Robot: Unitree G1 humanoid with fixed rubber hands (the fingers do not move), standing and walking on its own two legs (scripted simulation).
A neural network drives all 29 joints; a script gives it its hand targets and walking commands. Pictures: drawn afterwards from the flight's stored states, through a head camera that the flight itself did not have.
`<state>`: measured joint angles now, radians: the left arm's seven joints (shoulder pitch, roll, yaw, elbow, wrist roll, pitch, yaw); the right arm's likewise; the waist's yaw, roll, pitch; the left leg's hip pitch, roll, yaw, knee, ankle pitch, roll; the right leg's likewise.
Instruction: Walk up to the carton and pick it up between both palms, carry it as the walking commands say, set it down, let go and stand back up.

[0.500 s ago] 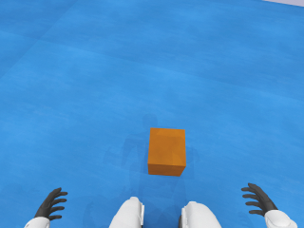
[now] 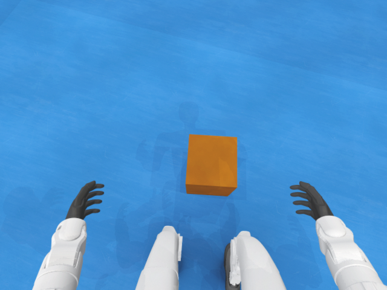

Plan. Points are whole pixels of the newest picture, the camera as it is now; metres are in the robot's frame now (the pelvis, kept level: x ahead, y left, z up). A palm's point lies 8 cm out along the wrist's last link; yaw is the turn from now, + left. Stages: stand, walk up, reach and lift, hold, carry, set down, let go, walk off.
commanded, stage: reach and lift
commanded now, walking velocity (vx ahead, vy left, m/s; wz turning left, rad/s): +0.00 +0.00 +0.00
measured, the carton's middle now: (209, 167) +0.47 -0.06 -0.59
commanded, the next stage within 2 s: none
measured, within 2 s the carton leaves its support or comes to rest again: neither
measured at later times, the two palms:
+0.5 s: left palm (115, 157) +0.39 +0.22 -0.14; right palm (289, 170) +0.35 -0.22 -0.15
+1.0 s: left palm (132, 144) +0.44 +0.20 -0.19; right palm (267, 155) +0.41 -0.19 -0.20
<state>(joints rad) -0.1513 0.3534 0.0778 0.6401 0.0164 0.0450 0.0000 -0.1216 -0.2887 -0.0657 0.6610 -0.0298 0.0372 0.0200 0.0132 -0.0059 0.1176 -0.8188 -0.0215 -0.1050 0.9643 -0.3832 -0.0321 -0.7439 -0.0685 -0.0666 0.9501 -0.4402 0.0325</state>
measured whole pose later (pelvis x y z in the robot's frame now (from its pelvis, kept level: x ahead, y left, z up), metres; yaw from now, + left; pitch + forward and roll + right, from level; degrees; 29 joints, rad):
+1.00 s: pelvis -0.04 +0.01 -0.06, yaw -3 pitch +46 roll -3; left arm -0.93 0.27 0.21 0.77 0.02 0.09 0.01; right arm -0.87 -0.17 -0.23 0.78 0.01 0.07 -0.04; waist -0.01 0.00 -0.07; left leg -1.59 -0.02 -0.10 1.06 -0.27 -0.03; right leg -1.53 -0.06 -0.05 1.06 -0.33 0.03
